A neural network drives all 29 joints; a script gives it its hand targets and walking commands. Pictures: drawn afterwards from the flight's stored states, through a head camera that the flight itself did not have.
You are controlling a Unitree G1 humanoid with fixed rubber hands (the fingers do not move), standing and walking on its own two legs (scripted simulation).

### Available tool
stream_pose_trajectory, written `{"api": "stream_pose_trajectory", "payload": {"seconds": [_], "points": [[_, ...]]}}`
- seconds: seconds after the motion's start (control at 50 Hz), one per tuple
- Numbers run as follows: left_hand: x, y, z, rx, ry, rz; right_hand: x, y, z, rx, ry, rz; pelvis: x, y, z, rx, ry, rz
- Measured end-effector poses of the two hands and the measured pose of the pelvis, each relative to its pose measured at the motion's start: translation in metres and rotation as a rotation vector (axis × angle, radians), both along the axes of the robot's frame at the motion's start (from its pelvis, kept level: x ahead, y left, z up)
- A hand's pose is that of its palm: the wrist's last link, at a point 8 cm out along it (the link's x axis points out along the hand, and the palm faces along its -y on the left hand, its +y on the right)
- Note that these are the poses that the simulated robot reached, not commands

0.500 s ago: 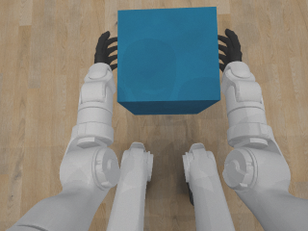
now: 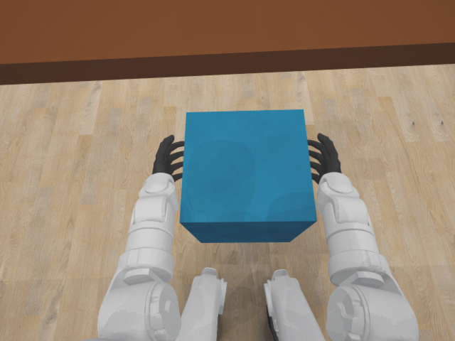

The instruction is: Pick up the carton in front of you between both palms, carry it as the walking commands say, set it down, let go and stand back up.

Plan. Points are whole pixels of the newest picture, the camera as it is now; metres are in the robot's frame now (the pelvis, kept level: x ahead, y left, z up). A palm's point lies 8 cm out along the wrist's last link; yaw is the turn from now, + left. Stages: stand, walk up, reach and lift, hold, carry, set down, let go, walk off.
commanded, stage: reach and lift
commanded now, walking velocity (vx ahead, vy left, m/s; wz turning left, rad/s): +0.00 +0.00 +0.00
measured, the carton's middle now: (244, 185) +0.41 +0.01 -0.11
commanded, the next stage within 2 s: hold in 1.68 s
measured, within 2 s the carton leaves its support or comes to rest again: neither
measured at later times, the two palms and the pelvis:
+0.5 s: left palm (134, 161) +0.36 +0.15 +0.11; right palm (372, 161) +0.36 -0.15 +0.12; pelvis +0.06 +0.00 +0.13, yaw +0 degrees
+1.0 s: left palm (111, 156) +0.34 +0.15 +0.18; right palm (406, 154) +0.34 -0.15 +0.18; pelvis +0.04 +0.00 +0.15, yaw +0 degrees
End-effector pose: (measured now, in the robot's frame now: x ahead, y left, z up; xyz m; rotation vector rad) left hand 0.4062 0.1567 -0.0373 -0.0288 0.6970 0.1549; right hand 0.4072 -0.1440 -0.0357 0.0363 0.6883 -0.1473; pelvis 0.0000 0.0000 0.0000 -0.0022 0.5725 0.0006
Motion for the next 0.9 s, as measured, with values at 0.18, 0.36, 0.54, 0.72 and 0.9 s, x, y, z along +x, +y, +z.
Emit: {"api": "stream_pose_trajectory", "payload": {"seconds": [0.18, 0.36, 0.54, 0.72, 0.9], "points": [[-0.016, -0.001, 0.056, -0.002, -0.002, -0.002, -0.017, -0.001, 0.056, -0.001, -0.002, -0.002, 0.020, 0.001, 0.053, 0.000, -0.109, 0.001], [-0.031, -0.002, 0.110, -0.003, -0.005, -0.002, -0.033, -0.002, 0.110, -0.003, -0.005, 0.000, 0.041, 0.002, 0.100, 0.001, -0.242, 0.002], [-0.046, -0.003, 0.163, 0.002, -0.016, -0.006, -0.047, -0.003, 0.164, -0.006, -0.016, 0.004, 0.058, 0.002, 0.136, 0.001, -0.400, 0.001], [-0.058, -0.005, 0.208, 0.026, -0.032, -0.024, -0.059, -0.005, 0.208, -0.030, -0.033, 0.027, 0.061, 0.001, 0.154, 0.003, -0.558, 0.000], [-0.067, -0.004, 0.213, 0.033, 0.003, -0.028, -0.066, -0.004, 0.213, -0.034, 0.003, 0.036, 0.049, 0.001, 0.154, 0.003, -0.624, 0.002]]}}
